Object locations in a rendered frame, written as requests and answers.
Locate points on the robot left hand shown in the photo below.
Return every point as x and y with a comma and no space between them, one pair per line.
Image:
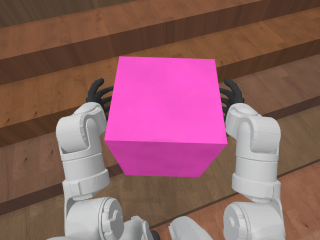
96,97

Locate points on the robot left foot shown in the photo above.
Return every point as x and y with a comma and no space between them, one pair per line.
155,235

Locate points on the robot left upper arm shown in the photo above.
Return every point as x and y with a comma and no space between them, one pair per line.
94,219

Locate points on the robot left forearm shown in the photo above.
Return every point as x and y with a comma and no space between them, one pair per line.
78,137

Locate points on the robot right hand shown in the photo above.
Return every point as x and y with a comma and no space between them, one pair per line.
235,96

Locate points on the robot left thigh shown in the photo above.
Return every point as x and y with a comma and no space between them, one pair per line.
136,229

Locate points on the robot right upper arm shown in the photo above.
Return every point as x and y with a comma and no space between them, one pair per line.
252,221

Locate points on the carton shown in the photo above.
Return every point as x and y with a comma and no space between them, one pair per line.
166,117

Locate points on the robot right forearm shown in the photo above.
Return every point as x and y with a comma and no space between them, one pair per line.
257,150

